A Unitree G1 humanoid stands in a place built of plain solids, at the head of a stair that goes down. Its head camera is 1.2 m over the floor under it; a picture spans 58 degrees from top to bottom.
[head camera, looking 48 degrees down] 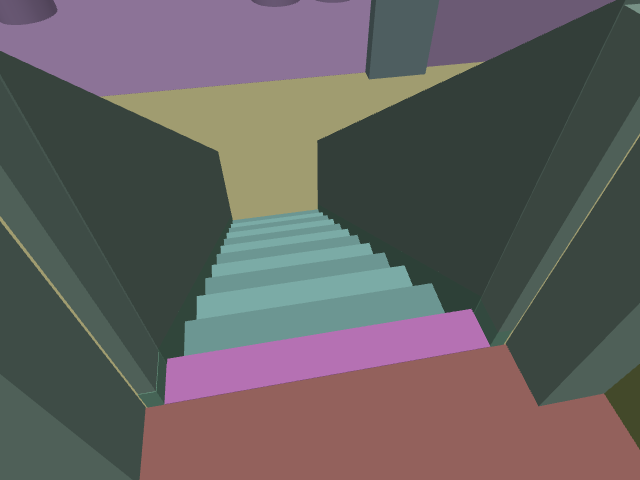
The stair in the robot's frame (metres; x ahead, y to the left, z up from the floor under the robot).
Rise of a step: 0.20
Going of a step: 0.26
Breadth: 0.97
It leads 11 degrees to the left of straight ahead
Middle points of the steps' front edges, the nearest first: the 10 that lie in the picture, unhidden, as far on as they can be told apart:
0.69 -0.02 0.00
0.94 0.03 -0.20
1.19 0.07 -0.40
1.45 0.12 -0.60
1.70 0.17 -0.81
1.95 0.21 -1.01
2.20 0.26 -1.21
2.46 0.31 -1.41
2.71 0.35 -1.61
2.96 0.40 -1.82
